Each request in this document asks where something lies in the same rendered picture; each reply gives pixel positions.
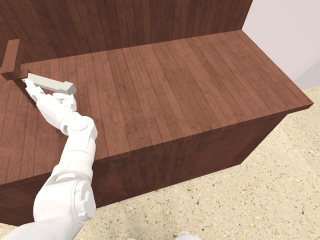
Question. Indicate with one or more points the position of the tap lever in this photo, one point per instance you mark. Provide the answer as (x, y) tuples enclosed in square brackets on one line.
[(66, 88)]

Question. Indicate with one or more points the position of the counter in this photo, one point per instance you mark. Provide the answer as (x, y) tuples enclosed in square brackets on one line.
[(175, 88)]

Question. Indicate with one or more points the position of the left robot forearm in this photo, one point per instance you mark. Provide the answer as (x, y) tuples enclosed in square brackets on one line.
[(78, 155)]

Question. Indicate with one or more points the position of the right robot shin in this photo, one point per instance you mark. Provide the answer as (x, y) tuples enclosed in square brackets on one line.
[(183, 233)]

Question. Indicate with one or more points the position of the robot left hand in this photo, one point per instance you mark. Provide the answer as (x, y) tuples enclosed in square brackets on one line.
[(54, 108)]

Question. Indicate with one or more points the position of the robot left upper arm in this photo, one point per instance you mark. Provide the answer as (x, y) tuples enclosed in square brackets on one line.
[(60, 212)]

